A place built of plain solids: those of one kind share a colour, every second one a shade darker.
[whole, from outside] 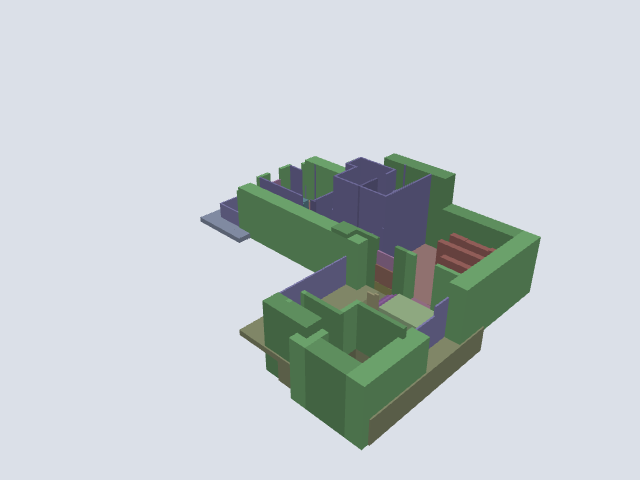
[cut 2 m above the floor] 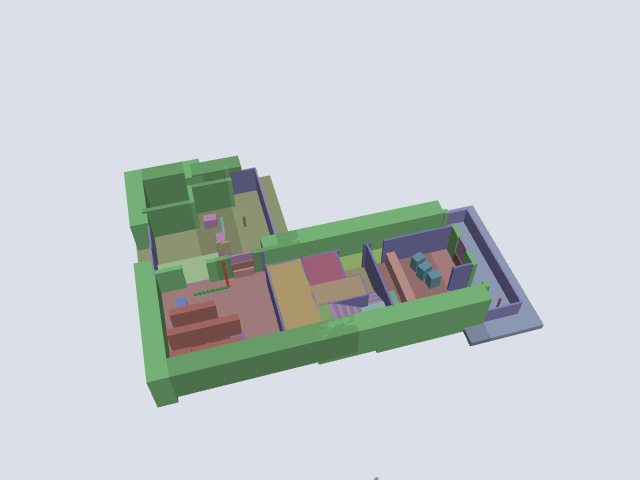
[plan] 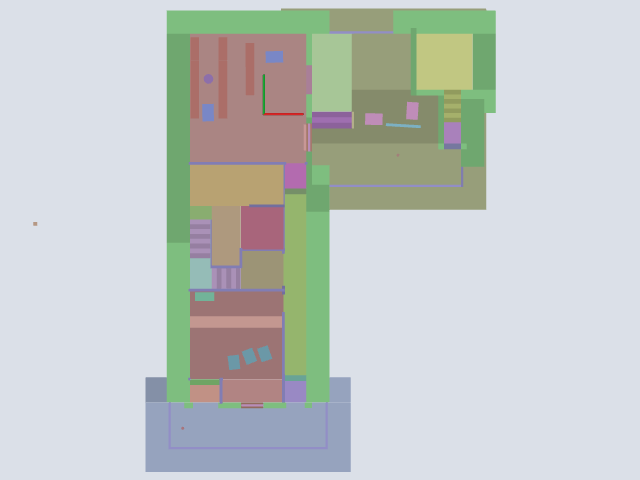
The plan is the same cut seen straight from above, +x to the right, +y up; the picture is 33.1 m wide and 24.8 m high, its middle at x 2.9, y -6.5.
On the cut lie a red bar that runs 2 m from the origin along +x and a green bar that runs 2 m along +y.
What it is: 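A small town's post office; a public office behind a porch, a corridor and offices, a sorting office with a loading bank on its yard, rooms upstairs and a boiler cellar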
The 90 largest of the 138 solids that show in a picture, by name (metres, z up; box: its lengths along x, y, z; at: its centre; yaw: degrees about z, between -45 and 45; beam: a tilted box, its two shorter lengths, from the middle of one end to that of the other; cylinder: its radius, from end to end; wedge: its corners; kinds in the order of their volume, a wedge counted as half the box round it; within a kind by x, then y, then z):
{
 "wall_brick_1": {"box": [1.2, 2.4, 3.6], "at": [-4.41, -13.69, 1.4]},
 "wall_brick_2": {"box": [1.2, 7.0, 3.93], "at": [-4.41, -11.39, 1.56]},
 "wall_brick_3": {"box": [1.2, 6.05, 4.73], "at": [-4.41, -7.26, 2.3]},
 "wall_brick_4": {"box": [1.2, 5.3, 5.87], "at": [-4.41, -3.99, 3.19]},
 "wall_brick_5": {"box": [1.2, 9.1, 3.6], "at": [-4.41, 0.81, 2.05]},
 "wall_brick_6": {"box": [1.19, 0.3, 3.93], "at": [-1.77, -15.04, 1.56]},
 "wall_brick_7": {"box": [8.4, 1.2, 4.25], "at": [-0.81, 4.76, 1.73]},
 "wall_brick_8": {"box": [1.19, 0.3, 3.93], "at": [0.57, -15.04, 1.56]},
 "wall_brick_9": {"box": [0.3, 2.01, 4.25], "at": [2.34, -2.93, 1.73]},
 "wall_brick_10": {"box": [0.3, 0.91, 4.25], "at": [2.34, -0.02, 1.73]},
 "wall_brick_11": {"box": [0.3, 1.2, 4.25], "at": [2.34, 0.43, 1.73]},
 "wall_brick_12": {"box": [0.3, 1.93, 4.25], "at": [2.34, 3.5, 1.73]},
 "wall_brick_13": {"box": [1.2, 2.6, 3.6], "at": [2.79, -13.59, 1.4]},
 "wall_brick_14": {"box": [1.2, 12.05, 3.93], "at": [2.79, -8.66, 1.56]},
 "wall_brick_15": {"box": [1.2, 1.4, 4.25], "at": [2.79, -4.34, 1.73]},
 "wall_brick_16": {"box": [0.3, 3.5, 5.04], "at": [7.74, 2.71, 0.68]},
 "wall_brick_17": {"box": [1.72, 0.3, 5.04], "at": [8.45, 1.11, 0.68]},
 "wall_brick_18": {"box": [0.3, 1.7, 5.04], "at": [9.16, -0.97, 0.68]},
 "wall_brick_19": {"box": [0.3, 1.98, 5.04], "at": [9.16, 0.27, 0.68]},
 "wall_brick_20": {"box": [5.3, 1.2, 4.34], "at": [9.34, 4.76, 0.33]},
 "wall_brick_21": {"box": [1.2, 3.5, 5.04], "at": [10.79, -0.97, 0.68]},
 "wall_brick_22": {"box": [1.2, 2.88, 4.34], "at": [10.79, -0.18, 0.33]},
 "wall_brick_23": {"box": [1.8, 1.2, 4.34], "at": [11.09, 0.66, 0.33]},
 "wall_brick_24": {"box": [1.2, 5.3, 4.34], "at": [11.39, 2.71, 0.33]},
 "yard_yardp_concrete_1": {"box": [7.12, 1.65, 1.84], "at": [5.75, -0.69, -0.92]},
 "yard_yardp_concrete_2": {"box": [10.6, 1.3, 1.84], "at": [6.19, 4.81, -0.92]},
 "yard_yardp_concrete_3": {"box": [3.35, 2.9, 1.84], "at": [6.21, 2.71, -0.92]},
 "yard_yardp_concrete_4": {"box": [9.3, 3.42, 0.4], "at": [6.84, -3.23, -0.2]},
 "yard_yardp_concrete_5": {"box": [4.77, 1.13, 1.84], "at": [6.92, 0.7, -0.92]},
 "yard_yardp_concrete_6": {"box": [1.3, 2.78, 1.84], "at": [10.84, -0.13, -0.92]},
 "floor_sortp_concrete_1": {"box": [6.0, 6.7, 1.05], "at": [-0.81, 0.81, 0.12]},
 "floor_uplandp_floorboards_1": {"box": [4.83, 2.2, 3.32], "at": [-1.4, -3.64, 1.26]},
 "wall_plaster_1": {"box": [1.27, 0.15, 4.73], "at": [-3.25, -9.09, 2.3]},
 "wall_plaster_2": {"box": [0.15, 2.6, 6.19], "at": [-2.69, -6.66, 3.03]},
 "wall_plaster_3": {"box": [0.15, 0.85, 5.06], "at": [-2.69, -5.09, 3.59]},
 "wall_plaster_4": {"box": [0.15, 1.35, 3.93], "at": [-2.21, -14.29, 1.56]},
 "wall_plaster_5": {"box": [1.1, 0.15, 3.6], "at": [-2.21, -4.74, 4.32]},
 "wall_plaster_6": {"box": [1.65, 0.15, 6.19], "at": [-1.94, -7.89, 3.03]},
 "wall_plaster_7": {"box": [4.97, 0.15, 6.52], "at": [-1.4, -2.54, 2.86]},
 "wall_plaster_8": {"box": [0.15, 1.05, 6.19], "at": [-1.19, -7.44, 3.03]},
 "wall_plaster_9": {"box": [3.85, 0.15, 3.6], "at": [-0.84, -9.09, 1.73]},
 "wall_plaster_10": {"box": [2.35, 0.15, 6.19], "at": [-0.09, -6.99, 3.03]},
 "wall_plaster_11": {"box": [1.84, 0.15, 6.52], "at": [0.16, -4.74, 2.86]},
 "wall_plaster_12": {"box": [0.15, 1.55, 3.93], "at": [1.01, -14.19, 1.56]},
 "wall_plaster_13": {"box": [0.15, 3.35, 3.93], "at": [1.01, -11.89, 1.56]},
 "wall_plaster_14": {"box": [0.15, 3.3, 6.52], "at": [1.01, -5.41, 2.86]},
 "wall_plaster_15": {"box": [0.15, 1.45, 6.52], "at": [1.01, -3.19, 2.86]},
 "floor_publicp_tile_1": {"box": [4.83, 4.6, 0.73], "at": [-1.4, -11.39, -0.04]},
 "floor_publicp_tile_2": {"box": [3.23, 1.2, 0.73], "at": [-0.6, -14.29, -0.04]},
 "yard_forep_concrete_1": {"box": [2.3, 1.3, 0.4], "at": [-4.96, -14.24, -0.2]},
 "yard_forep_concrete_2": {"box": [10.6, 3.6, 0.4], "at": [-0.81, -16.69, -0.2]},
 "yard_forep_concrete_3": {"box": [2.3, 1.3, 0.4], "at": [3.34, -14.24, -0.2]},
 "floor_up2ap_floorboards_1": {"box": [2.2, 2.25, 3.32], "at": [-0.09, -5.86, 1.26]},
 "floor_up2p_floorboards_1": {"box": [1.5, 3.15, 2.99], "at": [-1.94, -6.31, 1.43]},
 "floor_bank_concrete_1": {"box": [2.35, 4.03, 1.05], "at": [3.36, 2.15, 0.12]},
 "frame_1": {"box": [0.45, 1.2, 1.8], "at": [-3.57, 0.38, 1.55]},
 "frame_2": {"box": [0.45, 1.8, 1.75], "at": [-3.57, 1.88, 1.52]},
 "frame_3": {"box": [0.45, 1.2, 1.85], "at": [-3.57, 3.38, 1.57]},
 "frame_4": {"box": [0.45, 1.5, 1.9], "at": [-2.12, 0.53, 1.6]},
 "frame_5": {"box": [0.45, 1.5, 1.9], "at": [-2.12, 2.03, 1.6]},
 "frame_6": {"box": [0.45, 1.2, 1.9], "at": [-2.12, 3.38, 1.6]},
 "frame_7": {"box": [0.45, 1.5, 1.8], "at": [-0.72, 1.73, 1.55]},
 "frame_8": {"box": [0.45, 1.2, 1.8], "at": [-0.72, 3.08, 1.55]},
 "floor_cor1p_concrete_1": {"box": [1.18, 9.65, 0.73], "at": [1.6, -8.66, -0.04]},
 "fence_metal_1": {"box": [8.24, 0.12, 1.65], "at": [-0.81, -17.25, 0.42]},
 "fence_metal_2": {"box": [2.59, 0.12, 3.25], "at": [3.36, 4.22, 1.23]},
 "fence_metal_3": {"box": [3.59, 0.12, 4.04], "at": [6.21, 4.22, 0.18]},
 "fence_metal_4": {"box": [8.12, 0.12, 2.6], "at": [6.25, -3.7, 0.9]},
 "fence_metal_5": {"box": [0.12, 2.36, 2.6], "at": [10.25, -2.58, 0.9]},
 "floor_concrete_1": {"box": [1.12, 3.65, 1.53], "at": [-3.25, -7.26, 0.7]},
 "stair_back_brick_1": {"box": [1.05, 1.75, 0.37], "at": [-3.29, -6.31, 1.6]},
 "stair_back_brick_2": {"box": [1.05, 1.5, 0.54], "at": [-3.29, -6.19, 1.68]},
 "stair_back_brick_3": {"box": [1.05, 1.25, 0.7], "at": [-3.29, -6.06, 1.76]},
 "stair_back_brick_4": {"box": [1.05, 1.0, 0.86], "at": [-3.29, -5.94, 1.84]},
 "stair_back_brick_5": {"box": [1.05, 0.75, 1.02], "at": [-3.29, -5.81, 1.93]},
 "stair_back_brick_6": {"box": [1.05, 0.5, 1.18], "at": [-3.29, -5.69, 2.01]},
 "stair_back_brick_7": {"box": [1.0, 1.05, 0.54], "at": [-2.19, -8.49, 0.55]},
 "floor_boilerp_concrete_1": {"box": [2.9, 2.9, 0.4], "at": [9.34, 2.71, -1.64]},
 "counter_main_1": {"box": [4.75, 0.6, 1.02], "at": [-1.44, -10.74, 0.84]},
 "stair_cellar_concrete_1": {"box": [0.88, 0.72, 0.95], "at": [9.75, -0.06, -1.01]},
 "stair_cellar_concrete_2": {"box": [0.88, 0.96, 0.77], "at": [9.75, 0.06, -1.1]},
 "stair_cellar_concrete_3": {"box": [0.88, 1.2, 0.59], "at": [9.75, 0.18, -1.2]},
 "floor_lobbyp_concrete_1": {"box": [2.2, 2.1, 0.4], "at": [-0.09, -8.04, 0.13]},
 "floor_cel0p_concrete_1": {"box": [0.88, 1.1, 1.84], "at": [9.75, -0.97, -0.92]},
 "floor_cor2p_concrete_1": {"box": [1.18, 1.3, 1.05], "at": [1.6, -3.19, 0.12]},
 "floor_floorboards_1": {"box": [1.12, 0.7, 1.86], "at": [-3.25, -5.09, 1.99]},
 "cabinet_clerk_1": {"box": [1.0, 0.45, 1.89], "at": [-3.06, -9.43, 1.27]},
 "floor_porchp_stone_1": {"box": [1.6, 1.2, 0.4], "at": [-3.01, -14.29, -0.2]},
 "floor_cor0p_concrete_1": {"box": [1.18, 1.4, 0.4], "at": [1.6, -14.19, -0.2]},
 "sillw_win_brick_1": {"box": [0.3, 1.45, 1.3], "at": [2.34, -1.2, 1.3]}
}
